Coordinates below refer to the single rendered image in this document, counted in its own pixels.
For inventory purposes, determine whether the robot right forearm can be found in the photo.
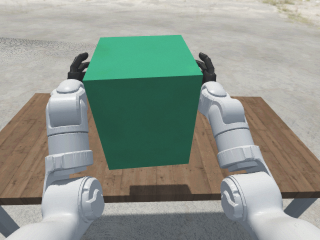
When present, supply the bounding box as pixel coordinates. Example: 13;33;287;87
198;81;283;206

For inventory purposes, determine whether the table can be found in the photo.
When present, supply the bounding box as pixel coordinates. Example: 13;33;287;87
0;93;320;238

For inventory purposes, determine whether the carton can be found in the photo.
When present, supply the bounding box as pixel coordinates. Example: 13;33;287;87
82;35;203;170

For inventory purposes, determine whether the robot left forearm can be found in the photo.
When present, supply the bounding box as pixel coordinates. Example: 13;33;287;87
41;79;94;218

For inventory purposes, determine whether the right robot hand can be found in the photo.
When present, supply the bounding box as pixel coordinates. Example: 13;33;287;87
195;52;217;86

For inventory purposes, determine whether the robot right upper arm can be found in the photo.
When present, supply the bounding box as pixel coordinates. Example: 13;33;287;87
220;171;320;240

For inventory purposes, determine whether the left robot hand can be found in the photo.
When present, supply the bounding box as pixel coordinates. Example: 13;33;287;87
67;52;90;83

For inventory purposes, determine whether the robot left upper arm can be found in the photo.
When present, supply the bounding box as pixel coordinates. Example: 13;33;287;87
4;176;105;240

